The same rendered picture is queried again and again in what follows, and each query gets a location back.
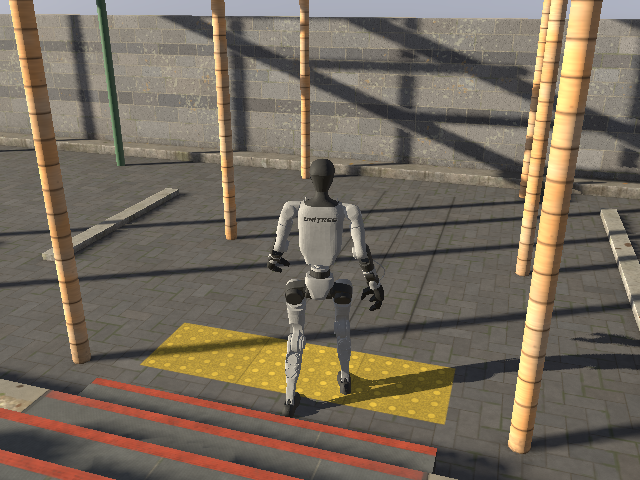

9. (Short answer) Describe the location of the left robot forearm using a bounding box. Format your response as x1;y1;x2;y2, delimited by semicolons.
268;237;284;264

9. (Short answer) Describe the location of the robot left hand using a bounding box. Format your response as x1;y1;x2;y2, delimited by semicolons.
267;257;290;273

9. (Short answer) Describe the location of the robot right hand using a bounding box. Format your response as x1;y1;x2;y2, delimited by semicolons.
361;285;384;311

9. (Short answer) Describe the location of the right robot forearm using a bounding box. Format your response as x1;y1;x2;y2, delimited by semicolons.
359;244;381;290

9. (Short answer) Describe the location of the left robot upper arm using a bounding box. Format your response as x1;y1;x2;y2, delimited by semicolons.
273;201;301;253

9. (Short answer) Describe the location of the right robot upper arm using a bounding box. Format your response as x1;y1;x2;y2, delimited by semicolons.
342;203;368;260

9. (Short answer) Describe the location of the robot right foot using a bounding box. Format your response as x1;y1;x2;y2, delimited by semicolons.
337;371;351;395

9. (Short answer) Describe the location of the robot head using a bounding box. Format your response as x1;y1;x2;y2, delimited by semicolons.
304;159;339;207

